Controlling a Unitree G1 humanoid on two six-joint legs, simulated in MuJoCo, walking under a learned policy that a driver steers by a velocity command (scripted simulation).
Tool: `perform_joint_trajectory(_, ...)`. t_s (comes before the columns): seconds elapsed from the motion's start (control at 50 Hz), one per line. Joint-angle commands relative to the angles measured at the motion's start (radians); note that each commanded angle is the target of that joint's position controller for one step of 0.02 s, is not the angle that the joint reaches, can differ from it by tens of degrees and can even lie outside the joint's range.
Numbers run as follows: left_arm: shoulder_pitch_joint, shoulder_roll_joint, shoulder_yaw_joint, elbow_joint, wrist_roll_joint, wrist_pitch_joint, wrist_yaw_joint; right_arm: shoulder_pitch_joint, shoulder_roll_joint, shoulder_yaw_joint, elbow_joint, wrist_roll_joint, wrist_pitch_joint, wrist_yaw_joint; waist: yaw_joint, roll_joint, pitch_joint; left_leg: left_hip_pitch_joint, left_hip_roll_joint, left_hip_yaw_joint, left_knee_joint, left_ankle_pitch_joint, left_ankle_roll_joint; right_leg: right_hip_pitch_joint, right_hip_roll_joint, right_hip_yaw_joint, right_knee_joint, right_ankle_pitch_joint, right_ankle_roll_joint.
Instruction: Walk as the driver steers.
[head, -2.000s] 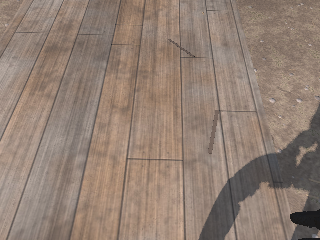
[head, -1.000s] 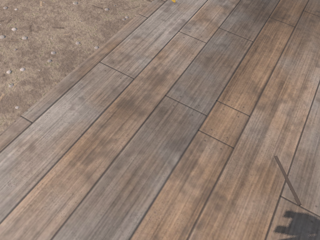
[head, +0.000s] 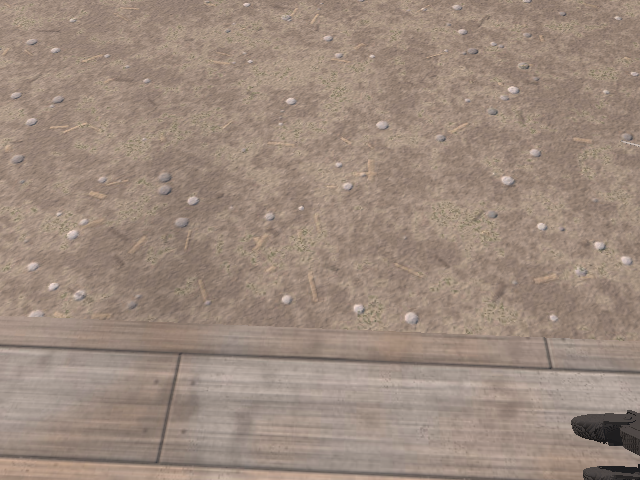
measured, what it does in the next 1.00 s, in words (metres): walks ahead, turning left: right foot, then left foot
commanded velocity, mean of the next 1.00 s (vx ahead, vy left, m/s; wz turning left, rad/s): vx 0.85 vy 0.00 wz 1.00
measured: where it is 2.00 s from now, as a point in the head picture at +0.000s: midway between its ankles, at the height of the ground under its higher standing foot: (36, 175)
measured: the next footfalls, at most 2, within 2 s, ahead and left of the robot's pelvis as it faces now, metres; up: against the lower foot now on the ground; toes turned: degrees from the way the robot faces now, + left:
right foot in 0.38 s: +0.61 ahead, -0.02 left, +0.00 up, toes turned +23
left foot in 0.82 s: +0.87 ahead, +0.39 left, +0.00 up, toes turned +48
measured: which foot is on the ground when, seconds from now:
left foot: down 0.00-0.36, up 0.38-0.80, down 0.82-1.00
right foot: up 0.00-0.36, down 0.38-0.82, up 0.84-1.00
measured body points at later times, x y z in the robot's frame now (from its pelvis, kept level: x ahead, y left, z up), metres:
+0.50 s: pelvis +0.46 +0.06 +0.03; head +0.50 +0.07 +0.47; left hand +0.46 +0.38 -0.06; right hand +0.68 -0.17 -0.09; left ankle +0.27 +0.08 -0.57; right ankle +0.57 -0.03 -0.69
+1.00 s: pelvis +0.81 +0.32 +0.03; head +0.84 +0.36 +0.48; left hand +0.71 +0.62 -0.04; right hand +1.11 +0.26 -0.08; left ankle +0.84 +0.36 -0.69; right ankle +0.98 +0.19 -0.59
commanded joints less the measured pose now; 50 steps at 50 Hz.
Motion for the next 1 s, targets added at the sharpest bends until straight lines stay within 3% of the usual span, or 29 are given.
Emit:
perform_joint_trajectory(0.02,-0.337,0.154,0.016,-0.294,0.011,-0.061,-0.025,0.453,-0.318,-0.107,0.053,0.01,0.005,-0.054,-0.261,0.095,-0.299,1.035,0.281,-0.87,-0.52,-0.336,0.194,-0.987,0.167,0.257,0.71,0.046,-0.052)
perform_joint_trajectory(0.06,-0.309,0.118,-0.002,-0.266,0.005,-0.07,-0.015,0.416,-0.233,-0.084,0.109,0.003,-0.017,-0.072,-0.164,-0.017,-0.056,0.748,0.22,-0.615,-0.462,0.1,0.151,-0.921,0.083,0.273,0.558,0.116,-0.075)
perform_joint_trajectory(0.1,-0.207,0.114,-0.007,-0.249,0.032,-0.039,-0.02,0.295,-0.179,-0.058,0.084,0.01,-0.031,-0.083,-0.06,0.047,-0.032,0.537,0.154,-0.532,-0.52,0.073,0.168,-0.791,0.064,0.282,0.469,0.078,-0.055)
perform_joint_trajectory(0.14,-0.238,0.114,-0.006,-0.254,0.04,-0.005,-0.023,0.292,-0.131,-0.037,0.096,0.026,-0.054,-0.073,-0.038,0.043,0.025,0.41,0.111,-0.492,-0.566,0.099,0.186,-0.76,0.065,0.27,0.385,0.013,-0.032)
perform_joint_trajectory(0.2,-0.444,0.086,-0.022,-0.333,0.021,-0.003,-0.027,0.295,-0.145,-0.041,0.108,0.012,-0.079,-0.068,-0.063,0.05,0.129,0.261,0.06,-0.48,-0.667,0.158,0.182,-0.731,0.109,0.219,0.127,0.204,-0.009)
perform_joint_trajectory(0.28,-0.502,0.064,-0.035,-0.339,-0.001,-0.017,-0.034,0.321,-0.18,-0.057,0.144,0.033,-0.093,-0.063,-0.094,0.038,0.054,0.32,0.071,-0.467,-0.66,0.534,0.121,-0.503,0.196,0.218,-0.145,0.513,-0.051)
perform_joint_trajectory(0.32,-0.443,0.106,-0.021,-0.328,-0.007,-0.022,-0.019,0.322,-0.203,-0.064,0.161,0.043,-0.094,-0.072,-0.064,0.051,0.007,0.406,0.086,-0.484,-0.537,0.787,0.072,-0.347,0.229,0.24,-0.23,0.476,-0.083)
perform_joint_trajectory(0.34,-0.328,0.149,-0.001,-0.294,-0.008,-0.023,-0.005,0.321,-0.232,-0.071,0.169,0.038,-0.092,-0.073,-0.012,0.038,-0.081,0.441,0.077,-0.485,-0.393,0.923,0.042,-0.2,0.264,0.239,-0.214,0.4,-0.092)
perform_joint_trajectory(0.36,-0.125,0.191,0.023,-0.248,-0.018,-0.022,0.016,0.266,-0.265,-0.078,0.165,0.023,-0.09,-0.07,0.114,0.036,-0.178,0.373,0.058,-0.471,-0.153,0.938,0.018,0.028,0.256,0.22,-0.197,0.329,-0.094)
perform_joint_trajectory(0.38,0.104,0.242,0.05,-0.197,-0.009,-0.019,0.042,0.223,-0.209,-0.063,0.16,0.008,-0.101,-0.067,0.225,0.01,-0.276,0.234,0.004,-0.424,0.158,0.807,-0.004,0.272,0.168,0.285,-0.175,0.167,-0.103)
perform_joint_trajectory(0.4,0.165,0.309,0.064,-0.181,0.037,-0.03,0.051,0.265,-0.008,-0.014,0.114,0.024,-0.106,-0.068,0.166,-0.334,-0.359,-0.022,-0.128,-0.335,0.56,-0.149,-0.012,0.428,-0.128,0.685,-0.334,-0.252,-0.143)
perform_joint_trajectory(0.42,-0.008,0.298,0.064,-0.216,0.037,-0.03,0.032,0.329,-0.046,-0.001,0.078,0.044,-0.104,-0.071,0.036,-0.449,-0.381,-0.136,-0.1,-0.288,0.657,-0.144,-0.002,0.342,-0.218,1.127,-0.568,-0.373,-0.172)
perform_joint_trajectory(0.44,-0.159,0.188,0.048,-0.246,0.028,-0.027,0.026,0.291,-0.102,-0.009,0.12,0.019,-0.086,-0.074,0.008,-0.269,-0.231,-0.153,-0.008,-0.252,0.652,-0.02,-0.004,0.18,-0.187,1.003,-0.577,-0.462,-0.199)
perform_joint_trajectory(0.46,-0.134,0.123,0.033,-0.223,0.018,-0.022,0.015,0.2,-0.115,-0.008,0.131,-0.013,-0.076,-0.059,0.039,-0.111,-0.105,-0.108,0.047,-0.218,0.593,0.034,-0.013,0.031,-0.133,0.794,-0.535,-0.186,-0.191)
perform_joint_trajectory(0.48,-0.164,0.104,0.028,-0.201,0.021,-0.022,0.019,0.189,-0.09,-0.008,0.128,-0.009,-0.059,-0.045,-0.005,-0.054,-0.079,-0.12,0.063,-0.208,0.576,0.04,-0.019,-0.019,-0.096,0.7,-0.562,-0.169,-0.188)
perform_joint_trajectory(0.52,-0.148,0.063,0.013,-0.148,0.016,-0.043,0.015,0.16,-0.054,0.004,0.101,-0.01,-0.03,-0.015,-0.039,-0.1,-0.019,-0.119,0.113,-0.206,0.55,0.039,-0.034,-0.129,-0.087,0.552,-0.593,-0.027,-0.187)
perform_joint_trajectory(0.58,-0.105,0.04,0.006,-0.082,-0.012,-0.075,-0.006,0.044,0.014,0.028,0.041,-0.011,-0.007,0.003,-0.057,-0.05,0.051,-0.205,0.143,-0.174,0.497,0.101,-0.033,-0.15,-0.064,0.31,-0.645,0.241,-0.15)
perform_joint_trajectory(0.64,-0.147,0.057,0.006,-0.069,-0.007,-0.096,-0.008,-0.054,0.007,0.039,-0.014,-0.001,-0.007,0.017,-0.095,-0.066,0.108,-0.184,0.139,-0.11,0.3,0.234,-0.032,-0.201,-0.017,0.1,-0.693,0.48,-0.134)
perform_joint_trajectory(0.68,-0.109,0.077,0.01,-0.045,-0.006,-0.098,0.001,-0.138,0.001,0.044,-0.031,-0.005,-0.011,0.033,-0.076,-0.011,0.143,-0.133,0.105,-0.004,0.115,0.286,-0.005,-0.17,0.027,-0.004,-0.731,0.604,-0.123)
perform_joint_trajectory(0.74,-0.064,0.138,0.019,-0.037,-0.017,-0.082,0.018,-0.106,0.005,0.045,0.001,-0.011,-0.025,0.03,-0.105,-0.021,0.097,0.058,-0.019,0.123,-0.058,0.3,0.027,-0.067,0.035,-0.065,-0.579,1.28,-0.108)
perform_joint_trajectory(0.78,-0.113,0.212,0.037,-0.058,-0.031,-0.055,0.03,0.168,-0.046,0.018,0.087,-0.012,-0.038,0.006,-0.25,-0.066,-0.063,0.37,-0.084,0.083,-0.125,0.279,0.049,-0.084,-0.005,-0.037,-0.214,1.467,-0.106)
perform_joint_trajectory(0.8,-0.155,0.207,0.037,-0.075,-0.034,-0.044,0.026,0.39,-0.086,-0.011,0.163,-0.007,-0.042,-0.018,-0.33,-0.071,-0.172,0.611,-0.085,0.015,-0.18,0.342,0.083,-0.162,-0.016,-0.011,0.063,1.356,-0.1)
perform_joint_trajectory(0.82,-0.184,0.179,0.04,-0.089,-0.041,-0.04,0.009,0.42,-0.122,-0.042,0.193,0.014,-0.031,-0.056,-0.31,0.055,-0.169,0.778,-0.045,-0.092,-0.267,0.387,0.085,-0.363,0.12,-0.004,0.386,0.607,-0.062)
perform_joint_trajectory(0.84,-0.17,0.052,0.006,-0.189,0.014,-0.083,0.03,0.301,-0.31,-0.081,0.104,0.087,-0.032,-0.062,-0.157,0.268,-0.162,0.97,0.155,-0.455,-0.193,0.987,0.139,-0.709,0.274,0.125,0.758,-0.181,-0.002)
perform_joint_trajectory(0.86,-0.112,0.119,0.002,-0.264,-0.047,-0.113,0.033,0.289,-0.331,-0.099,0.049,0.025,-0.031,-0.058,-0.157,0.13,-0.543,1.21,0.39,-0.887,-0.356,0.678,0.386,-0.843,0.302,0.374,0.922,-0.171,0.004)
perform_joint_trajectory(0.88,-0.204,0.163,0.01,-0.274,-0.059,-0.128,0.04,0.234,-0.284,-0.101,0.009,0.021,-0.043,-0.049,-0.154,-0.094,-0.487,1.067,0.349,-0.922,-0.463,0.468,0.349,-0.836,0.259,0.436,0.811,-0.076,-0.019)
perform_joint_trajectory(0.92,-0.232,0.149,0.02,-0.254,-0.044,-0.108,0.062,0.107,-0.169,-0.074,0.004,0.076,-0.072,-0.041,-0.042,-0.241,-0.203,0.716,0.243,-0.77,-0.511,0.445,0.256,-0.795,0.185,0.424,0.633,-0.011,-0.01)
perform_joint_trajectory(0.96,-0.226,0.157,0.035,-0.259,-0.028,-0.078,0.057,0.06,-0.132,-0.07,-0.001,0.063,-0.075,-0.053,0.01,-0.155,-0.084,0.437,0.165,-0.615,-0.518,0.692,0.217,-0.681,0.156,0.414,0.515,0.01,0.011)
perform_joint_trajectory(1.0,-0.283,0.089,0.025,-0.294,-0.011,-0.068,0.049,0.1,-0.102,-0.065,0.031,0.078,-0.064,-0.072,0.007,-0.095,-0.088,0.3,0.076,-0.53,-0.528,0.586,0.201,-0.61,0.15,0.383,0.326,0.07,0.014)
